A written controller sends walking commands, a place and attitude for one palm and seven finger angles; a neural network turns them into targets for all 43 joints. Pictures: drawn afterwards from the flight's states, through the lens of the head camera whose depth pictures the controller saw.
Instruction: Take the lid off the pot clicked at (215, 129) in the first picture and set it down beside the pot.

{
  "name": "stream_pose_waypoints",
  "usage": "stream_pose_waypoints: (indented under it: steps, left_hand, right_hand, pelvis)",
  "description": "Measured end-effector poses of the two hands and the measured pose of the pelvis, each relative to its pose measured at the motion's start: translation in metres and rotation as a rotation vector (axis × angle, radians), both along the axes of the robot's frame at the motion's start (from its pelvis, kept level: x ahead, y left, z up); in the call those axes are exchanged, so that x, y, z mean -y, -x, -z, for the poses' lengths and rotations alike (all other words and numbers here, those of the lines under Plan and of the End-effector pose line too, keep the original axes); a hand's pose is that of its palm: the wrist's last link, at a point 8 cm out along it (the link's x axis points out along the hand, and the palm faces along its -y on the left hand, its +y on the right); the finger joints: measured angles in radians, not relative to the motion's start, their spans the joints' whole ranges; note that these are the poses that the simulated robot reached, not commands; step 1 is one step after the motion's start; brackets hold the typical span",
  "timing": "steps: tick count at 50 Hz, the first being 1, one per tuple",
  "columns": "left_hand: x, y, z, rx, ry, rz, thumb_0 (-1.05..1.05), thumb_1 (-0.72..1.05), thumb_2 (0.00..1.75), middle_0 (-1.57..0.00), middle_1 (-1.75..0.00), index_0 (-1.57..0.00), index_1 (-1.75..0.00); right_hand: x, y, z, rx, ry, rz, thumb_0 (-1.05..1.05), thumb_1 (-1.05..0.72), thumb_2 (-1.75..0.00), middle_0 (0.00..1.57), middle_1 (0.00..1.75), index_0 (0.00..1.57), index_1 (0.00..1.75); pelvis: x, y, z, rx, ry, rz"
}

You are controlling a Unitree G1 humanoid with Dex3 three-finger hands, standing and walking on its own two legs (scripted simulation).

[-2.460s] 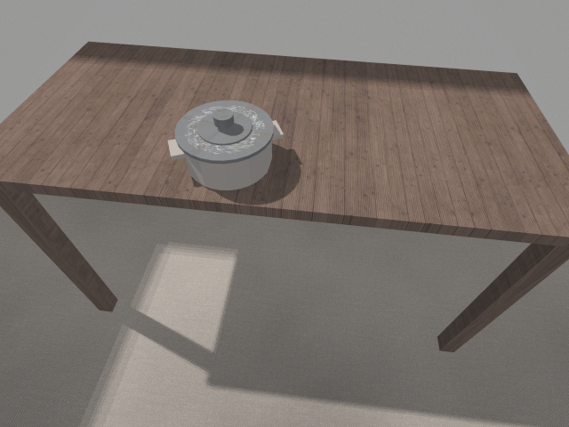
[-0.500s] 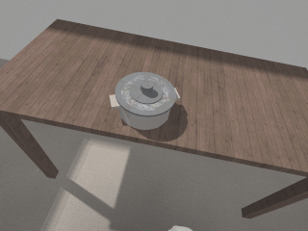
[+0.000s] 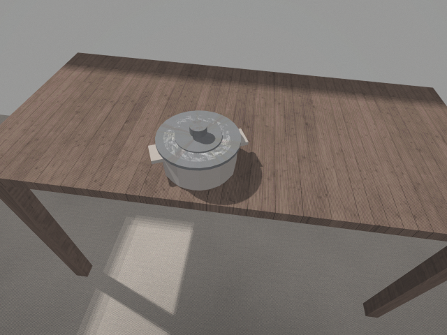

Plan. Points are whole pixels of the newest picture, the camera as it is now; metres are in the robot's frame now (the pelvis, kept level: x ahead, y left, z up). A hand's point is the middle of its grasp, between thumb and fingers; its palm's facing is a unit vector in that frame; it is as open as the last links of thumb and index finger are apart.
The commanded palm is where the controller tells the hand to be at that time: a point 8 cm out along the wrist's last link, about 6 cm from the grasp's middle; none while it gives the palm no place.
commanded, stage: look again from close up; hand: left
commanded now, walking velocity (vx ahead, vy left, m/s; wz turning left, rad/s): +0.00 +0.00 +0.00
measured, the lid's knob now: (198, 128) +0.52 +0.08 +0.08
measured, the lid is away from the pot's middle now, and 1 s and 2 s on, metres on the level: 0.00 0.00 0.00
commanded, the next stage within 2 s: lift the closed hand beside the body in 0.90 s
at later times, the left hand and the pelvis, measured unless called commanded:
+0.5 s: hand out of the picture +0.02 +0.15 -0.17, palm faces +0.02 -0.98 -0.18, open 7.3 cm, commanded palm none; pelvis +0.03 -0.01 +0.01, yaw +0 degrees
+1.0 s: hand out of the picture +0.02 +0.17 -0.17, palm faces +0.02 -0.98 -0.18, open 7.3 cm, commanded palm +0.12 +0.22 -0.06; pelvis +0.03 -0.01 +0.01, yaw +0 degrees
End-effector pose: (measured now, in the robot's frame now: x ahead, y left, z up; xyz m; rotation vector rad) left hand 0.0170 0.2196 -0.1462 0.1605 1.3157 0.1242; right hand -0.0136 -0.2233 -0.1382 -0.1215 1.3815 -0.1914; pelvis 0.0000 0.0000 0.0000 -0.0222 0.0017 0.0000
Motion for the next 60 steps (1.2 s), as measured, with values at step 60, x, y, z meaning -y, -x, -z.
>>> stream_pose_waypoints:
  steps: [60]
  left_hand:
    - [-0.015, -0.117, -0.103, 0.597, -0.159, 0.011, 0.01, 0.93, 0.9, -0.33, -0.45, -0.34, -0.45]
  right_hand:
    - [0.006, -0.129, -0.038, 0.508, 0.0, -0.101, 0.01, -0.92, -0.9, 0.2, 0.3, 0.2, 0.3]
  pelvis:
    - [-0.002, -0.009, -0.009, 0.002, -0.023, -0.02]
